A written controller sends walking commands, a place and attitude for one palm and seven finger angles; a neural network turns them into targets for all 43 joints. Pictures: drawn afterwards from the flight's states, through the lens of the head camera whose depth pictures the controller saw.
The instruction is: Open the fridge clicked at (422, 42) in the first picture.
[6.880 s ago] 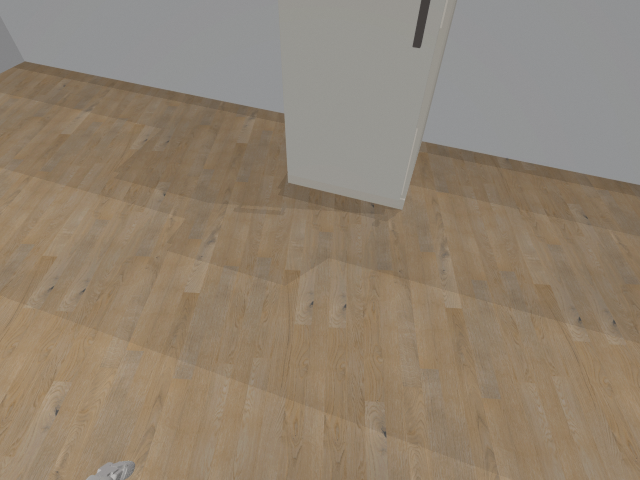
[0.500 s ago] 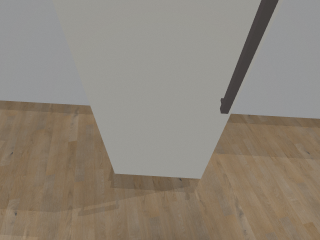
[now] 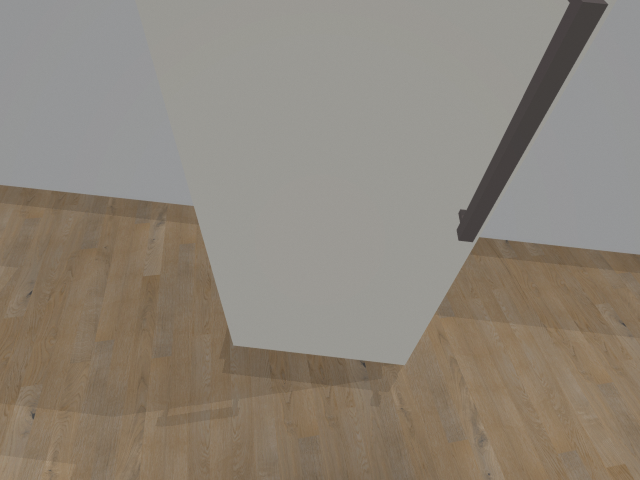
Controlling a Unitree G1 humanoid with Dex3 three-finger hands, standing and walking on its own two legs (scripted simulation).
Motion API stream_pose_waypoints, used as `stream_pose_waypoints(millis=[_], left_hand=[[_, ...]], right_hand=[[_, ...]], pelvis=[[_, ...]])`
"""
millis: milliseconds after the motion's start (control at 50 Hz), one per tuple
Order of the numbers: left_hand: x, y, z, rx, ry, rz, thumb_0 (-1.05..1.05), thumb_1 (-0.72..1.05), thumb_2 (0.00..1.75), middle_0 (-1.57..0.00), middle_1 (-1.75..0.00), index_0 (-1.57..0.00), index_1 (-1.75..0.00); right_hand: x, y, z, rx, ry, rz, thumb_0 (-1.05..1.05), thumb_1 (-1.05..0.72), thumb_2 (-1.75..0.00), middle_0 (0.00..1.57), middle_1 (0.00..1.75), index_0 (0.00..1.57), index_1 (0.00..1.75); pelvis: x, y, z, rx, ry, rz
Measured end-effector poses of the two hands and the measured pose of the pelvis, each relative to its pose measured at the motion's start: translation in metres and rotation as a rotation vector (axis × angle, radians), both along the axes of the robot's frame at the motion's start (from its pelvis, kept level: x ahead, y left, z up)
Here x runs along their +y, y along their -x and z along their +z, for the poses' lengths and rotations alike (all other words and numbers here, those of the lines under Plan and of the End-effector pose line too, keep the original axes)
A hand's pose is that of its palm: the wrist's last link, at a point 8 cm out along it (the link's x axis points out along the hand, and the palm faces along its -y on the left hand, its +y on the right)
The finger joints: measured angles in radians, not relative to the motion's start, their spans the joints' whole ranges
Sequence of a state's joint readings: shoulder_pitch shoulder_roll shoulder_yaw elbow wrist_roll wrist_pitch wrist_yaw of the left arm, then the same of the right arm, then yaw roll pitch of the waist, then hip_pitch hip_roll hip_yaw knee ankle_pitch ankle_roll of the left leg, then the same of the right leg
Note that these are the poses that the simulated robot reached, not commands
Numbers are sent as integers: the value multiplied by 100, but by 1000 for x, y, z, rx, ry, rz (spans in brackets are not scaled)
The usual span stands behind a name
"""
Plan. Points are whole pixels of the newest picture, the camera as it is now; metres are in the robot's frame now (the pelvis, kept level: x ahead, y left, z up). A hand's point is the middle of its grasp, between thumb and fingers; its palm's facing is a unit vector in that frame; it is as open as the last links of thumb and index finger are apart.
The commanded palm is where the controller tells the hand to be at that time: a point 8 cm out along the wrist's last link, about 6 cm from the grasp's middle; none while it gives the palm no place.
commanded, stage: come to a stop and stand still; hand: right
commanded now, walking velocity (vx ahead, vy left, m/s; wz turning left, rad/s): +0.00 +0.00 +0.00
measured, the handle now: (507, 140) +0.52 -0.21 +0.17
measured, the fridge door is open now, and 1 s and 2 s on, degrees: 0 0 0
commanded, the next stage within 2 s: look again from close up in 0.60 s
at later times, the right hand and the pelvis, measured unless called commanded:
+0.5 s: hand out of the picture +0.04 -0.16 -0.16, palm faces +0.02 +0.97 -0.25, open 7.3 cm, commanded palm none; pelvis +0.00 +0.04 +0.00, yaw -1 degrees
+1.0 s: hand out of the picture +0.02 -0.16 -0.16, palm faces +0.03 +0.97 -0.24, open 7.3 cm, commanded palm none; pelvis -0.01 +0.04 +0.01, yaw -1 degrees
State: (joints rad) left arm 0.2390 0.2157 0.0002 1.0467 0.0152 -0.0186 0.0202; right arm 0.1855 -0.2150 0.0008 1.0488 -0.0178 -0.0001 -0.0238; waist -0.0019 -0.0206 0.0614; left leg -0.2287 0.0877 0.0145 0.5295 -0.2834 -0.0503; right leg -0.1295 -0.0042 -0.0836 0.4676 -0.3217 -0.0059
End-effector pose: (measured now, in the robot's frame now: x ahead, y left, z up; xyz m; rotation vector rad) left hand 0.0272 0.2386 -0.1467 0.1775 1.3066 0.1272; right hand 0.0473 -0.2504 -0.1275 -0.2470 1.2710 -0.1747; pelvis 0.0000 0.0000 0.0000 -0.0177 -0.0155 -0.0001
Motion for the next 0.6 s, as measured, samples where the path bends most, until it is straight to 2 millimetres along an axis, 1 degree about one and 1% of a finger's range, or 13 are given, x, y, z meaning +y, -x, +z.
stream_pose_waypoints(millis=[120, 240, 420, 600], left_hand=[[16, 3, 1, 22, -8, 3, 1, 91, 90, -20, -30, -20, -30], [30, 0, 3, 26, -17, -3, 1, 91, 90, -20, -30, -20, -30], [45, -8, 6, 14, -24, -16, 1, 91, 90, -20, -30, -20, -30], [50, -8, 8, 13, -29, -30, 1, 91, 90, -20, -30, -20, -30]], right_hand=[[14, -7, 1, -12, -6, 6, 1, -91, -90, 20, 30, 20, 30], [29, -6, -1, -12, -20, 0, 1, -91, -90, 20, 30, 20, 30], [43, 6, -3, 3, -31, -19, 1, -91, -90, 20, 30, 21, 30], [47, 21, -4, 23, -36, -40, 1, -91, -90, 20, 30, 21, 30]], pelvis=[[13, -1, 1, 1, 0, -5], [25, -2, 2, 2, -2, -12], [38, 0, 3, 1, -6, -18], [44, 3, 4, -1, -10, -24]])
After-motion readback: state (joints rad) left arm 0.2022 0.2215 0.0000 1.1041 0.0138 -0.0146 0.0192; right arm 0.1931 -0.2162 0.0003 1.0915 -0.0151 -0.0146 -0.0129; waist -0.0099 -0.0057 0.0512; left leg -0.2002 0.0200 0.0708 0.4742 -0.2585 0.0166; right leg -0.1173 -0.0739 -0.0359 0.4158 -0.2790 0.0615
